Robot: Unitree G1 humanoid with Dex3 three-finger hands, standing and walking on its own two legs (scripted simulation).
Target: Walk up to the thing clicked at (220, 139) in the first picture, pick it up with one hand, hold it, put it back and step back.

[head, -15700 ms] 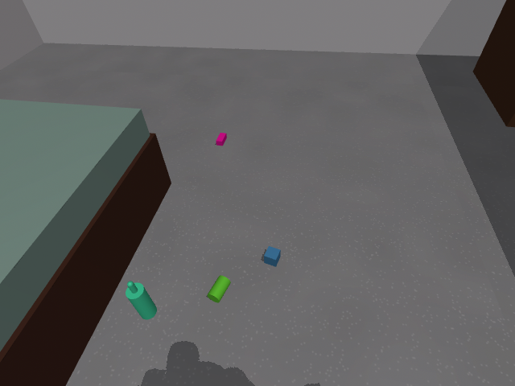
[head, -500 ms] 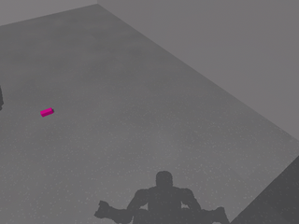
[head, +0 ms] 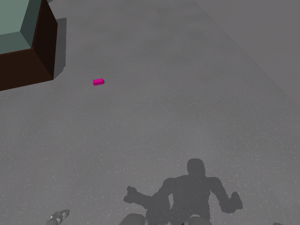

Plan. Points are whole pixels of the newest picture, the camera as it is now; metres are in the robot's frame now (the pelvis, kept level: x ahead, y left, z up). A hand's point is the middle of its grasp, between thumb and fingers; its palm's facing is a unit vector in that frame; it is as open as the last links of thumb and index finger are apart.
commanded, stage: walk up
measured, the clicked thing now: (98, 82) +1.37 +0.57 -0.73
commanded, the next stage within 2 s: stand in 1.40 s
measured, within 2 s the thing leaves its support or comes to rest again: neither
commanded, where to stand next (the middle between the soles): +0.08 -0.01 m, yaw +16 degrees
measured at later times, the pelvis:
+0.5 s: pelvis +0.00 +0.01 +0.00, yaw +12 degrees
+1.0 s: pelvis +0.01 -0.02 +0.01, yaw +19 degrees
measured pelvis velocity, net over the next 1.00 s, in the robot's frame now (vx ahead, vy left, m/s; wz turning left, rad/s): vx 0.01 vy -0.02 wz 0.32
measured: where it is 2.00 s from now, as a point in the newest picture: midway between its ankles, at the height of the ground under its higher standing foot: outside the picture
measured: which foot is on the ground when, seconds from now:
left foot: up 0.00-0.20, down 0.22-1.00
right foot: down 0.00-0.26, up 0.28-0.56, down 0.58-1.00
